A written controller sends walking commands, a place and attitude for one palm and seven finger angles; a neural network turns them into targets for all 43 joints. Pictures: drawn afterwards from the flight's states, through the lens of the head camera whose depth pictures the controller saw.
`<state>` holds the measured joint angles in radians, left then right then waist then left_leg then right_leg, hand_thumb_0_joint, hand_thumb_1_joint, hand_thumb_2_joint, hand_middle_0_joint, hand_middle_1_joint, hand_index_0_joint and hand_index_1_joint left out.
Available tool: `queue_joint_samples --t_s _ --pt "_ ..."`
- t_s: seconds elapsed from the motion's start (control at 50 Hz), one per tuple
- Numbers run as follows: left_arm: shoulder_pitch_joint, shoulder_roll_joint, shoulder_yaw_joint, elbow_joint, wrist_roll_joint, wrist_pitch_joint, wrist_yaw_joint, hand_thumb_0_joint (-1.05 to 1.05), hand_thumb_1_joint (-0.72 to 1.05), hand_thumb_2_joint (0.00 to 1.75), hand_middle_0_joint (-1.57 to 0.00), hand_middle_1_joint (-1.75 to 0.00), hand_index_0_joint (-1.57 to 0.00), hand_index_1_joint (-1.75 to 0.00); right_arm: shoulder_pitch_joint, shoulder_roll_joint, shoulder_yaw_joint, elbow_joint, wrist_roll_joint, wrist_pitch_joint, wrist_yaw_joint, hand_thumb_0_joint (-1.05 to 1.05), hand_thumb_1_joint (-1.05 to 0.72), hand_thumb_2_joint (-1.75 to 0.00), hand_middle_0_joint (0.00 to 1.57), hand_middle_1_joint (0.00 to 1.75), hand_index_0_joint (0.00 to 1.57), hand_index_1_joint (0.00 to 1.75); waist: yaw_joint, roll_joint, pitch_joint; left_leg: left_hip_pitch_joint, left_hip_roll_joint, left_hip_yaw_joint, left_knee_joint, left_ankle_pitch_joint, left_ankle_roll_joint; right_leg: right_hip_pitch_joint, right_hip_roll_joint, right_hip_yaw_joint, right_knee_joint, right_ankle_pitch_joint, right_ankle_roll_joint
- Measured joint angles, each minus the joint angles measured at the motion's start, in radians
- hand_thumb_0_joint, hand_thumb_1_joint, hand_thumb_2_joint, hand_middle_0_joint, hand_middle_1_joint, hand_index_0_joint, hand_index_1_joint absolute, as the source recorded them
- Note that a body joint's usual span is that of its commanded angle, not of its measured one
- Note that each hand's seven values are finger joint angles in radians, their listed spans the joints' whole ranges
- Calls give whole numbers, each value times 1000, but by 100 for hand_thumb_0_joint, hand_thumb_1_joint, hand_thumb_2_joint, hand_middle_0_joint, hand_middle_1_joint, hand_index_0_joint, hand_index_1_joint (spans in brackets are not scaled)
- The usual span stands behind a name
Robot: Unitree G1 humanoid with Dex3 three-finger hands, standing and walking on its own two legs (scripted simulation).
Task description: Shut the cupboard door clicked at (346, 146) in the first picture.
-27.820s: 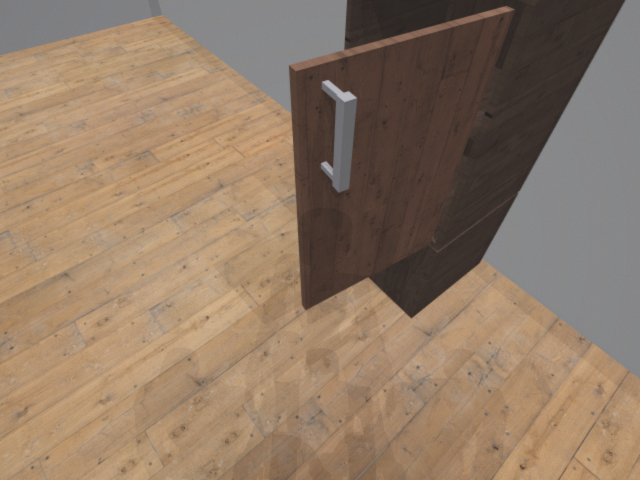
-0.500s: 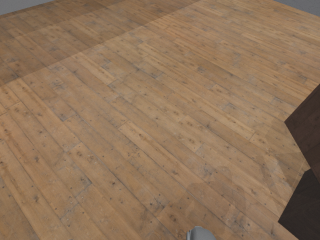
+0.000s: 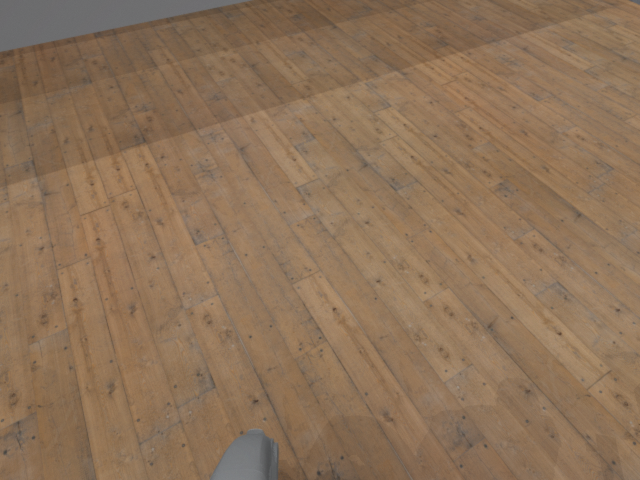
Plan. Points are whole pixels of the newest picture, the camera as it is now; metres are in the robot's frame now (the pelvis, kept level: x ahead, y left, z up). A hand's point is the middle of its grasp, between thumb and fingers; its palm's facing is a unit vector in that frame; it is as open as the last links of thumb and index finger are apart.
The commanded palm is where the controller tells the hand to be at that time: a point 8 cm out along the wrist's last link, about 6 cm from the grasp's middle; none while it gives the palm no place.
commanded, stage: walk to a spot facing it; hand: left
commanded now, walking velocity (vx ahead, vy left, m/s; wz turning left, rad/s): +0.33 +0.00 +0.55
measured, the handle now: out of the picture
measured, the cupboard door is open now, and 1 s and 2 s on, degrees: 49 49 49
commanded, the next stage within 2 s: turn to face it in 0.40 s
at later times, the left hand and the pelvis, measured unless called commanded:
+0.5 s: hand (156, 378) +0.28 +0.28 -0.16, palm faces +0.23 -0.96 -0.18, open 7.4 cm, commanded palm none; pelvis +0.21 +0.07 +0.00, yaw +12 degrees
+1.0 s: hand (189, 311) +0.40 +0.26 -0.17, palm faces +0.08 -0.97 -0.24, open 7.3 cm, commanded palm none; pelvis +0.36 +0.07 +0.00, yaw +1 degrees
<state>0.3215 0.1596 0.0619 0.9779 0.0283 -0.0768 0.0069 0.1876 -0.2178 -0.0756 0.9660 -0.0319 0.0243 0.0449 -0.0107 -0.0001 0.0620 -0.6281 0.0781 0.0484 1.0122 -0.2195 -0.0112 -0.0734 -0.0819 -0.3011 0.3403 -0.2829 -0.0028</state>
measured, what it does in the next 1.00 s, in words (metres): walks ahead: left foot, then right foot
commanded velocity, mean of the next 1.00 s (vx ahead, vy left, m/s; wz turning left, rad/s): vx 0.14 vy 0.00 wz -0.19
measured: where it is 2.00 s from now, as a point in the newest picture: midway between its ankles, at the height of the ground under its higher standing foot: (297, 385)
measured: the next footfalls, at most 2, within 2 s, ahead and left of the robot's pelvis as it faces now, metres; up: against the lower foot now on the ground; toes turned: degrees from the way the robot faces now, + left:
left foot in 0.18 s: +0.21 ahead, +0.13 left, +0.00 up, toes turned +13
right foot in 0.70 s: +0.43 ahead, -0.01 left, +0.00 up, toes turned +5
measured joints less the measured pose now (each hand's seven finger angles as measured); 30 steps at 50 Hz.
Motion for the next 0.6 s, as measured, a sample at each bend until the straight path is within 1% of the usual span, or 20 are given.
queue_joint_samples --t_s 0.06,0.12,0.16,0.18,0.2,0.22,0.24,0.26,0.28,0.3,0.32,0.36,0.44,0.54,0.6 --pt "32 1 -3 22 1 3 -1 0 92 90 -20 -29 -20 -30 -53 2 8 -17 0 1 10 1 -91 -90 19 30 19 30 23 -4 22 18 2 33 -145 2 13 52 -5 -42 3 -43 21" --pt "66 7 -3 43 3 10 -4 1 91 90 -20 -29 -20 -30 -104 5 17 -40 -1 -7 16 1 -91 -90 19 30 19 30 46 -16 43 64 -16 64 -261 -33 42 95 -26 -72 38 -103 53" --pt "93 14 -2 57 0 18 -8 1 91 90 -20 -29 -20 -30 -123 7 23 -62 -3 -23 16 1 -91 -90 19 30 19 30 50 -32 49 121 -48 88 -332 -46 67 105 -64 -85 117 -164 77" --pt "110 13 -2 64 -2 24 -11 1 91 90 -20 -30 -20 -30 -124 1 26 -77 -5 -35 15 1 -91 -90 19 30 19 30 47 -27 43 165 -60 92 -376 -36 83 85 -87 -82 211 -198 80" --pt "116 12 -1 70 -7 36 -17 1 91 90 -20 -30 -20 -30 -122 -7 26 -91 -8 -50 12 1 -91 -90 19 30 19 30 35 -16 36 163 -66 87 -364 11 101 30 -101 -49 373 -210 75" --pt "100 19 -2 74 -10 54 -21 1 90 90 -20 -30 -20 -30 -120 -7 24 -98 -6 -61 2 1 -91 -90 19 30 19 30 27 -16 41 153 -79 80 -319 -2 113 -42 -99 27 555 -224 67" --pt "76 29 0 71 -13 70 -22 1 90 90 -20 -30 -20 -30 -114 -6 26 -97 -3 -67 -7 1 -91 -90 19 30 19 30 29 -20 50 164 -92 76 -300 -28 120 -115 -84 105 715 -224 58" --pt "50 37 3 62 -14 78 -18 1 90 90 -20 -29 -20 -30 -103 -5 30 -93 -1 -69 -16 1 -91 -90 19 30 19 30 33 -24 53 183 -102 72 -306 -47 123 -186 -69 159 833 -208 50" --pt "22 43 9 51 -12 78 -15 1 90 90 -20 -29 -20 -30 -87 -3 34 -86 0 -70 -24 1 -91 -90 20 30 19 30 36 -27 52 206 -111 66 -328 -55 123 -251 -59 194 906 -178 45" --pt "-6 47 12 37 -9 76 -14 1 91 90 -20 -29 -20 -30 -69 0 37 -77 0 -70 -31 0 -91 -90 20 30 19 30 39 -27 49 233 -119 59 -361 -50 116 -307 -56 216 934 -140 43" --pt "-33 49 15 22 -5 72 -14 1 91 90 -20 -29 -20 -30 -51 3 39 -65 0 -70 -37 0 -91 -90 20 30 19 30 39 -27 45 260 -127 51 -397 -41 113 -354 -57 232 931 -104 44" --pt "-79 51 16 -10 1 66 -16 1 91 90 -20 -29 -19 -30 -15 15 45 -41 2 -72 -45 1 -91 -90 20 30 20 30 35 -27 36 317 -141 37 -473 -22 119 -428 -58 259 879 -44 48" --pt "-146 47 11 -48 2 64 -20 1 91 90 -19 -29 -19 -30 66 44 54 7 7 -75 -52 1 -91 -90 20 30 20 30 13 -20 7 424 -154 2 -601 -1 123 -504 -52 287 730 54 56" --pt "-195 37 -1 -55 -3 74 -21 0 91 90 -19 -29 -19 -30 160 80 58 62 9 -72 -55 1 -90 -90 20 30 20 30 -15 -22 -19 537 -159 -26 -695 -15 112 -497 -33 290 523 147 53" --pt "-211 28 -10 -48 -8 78 -17 0 91 90 -19 -29 -19 -30 196 92 59 90 6 -69 -60 1 -90 -90 20 30 20 30 -25 -24 -15 588 -157 -19 -706 -51 100 -458 -5 277 414 162 33"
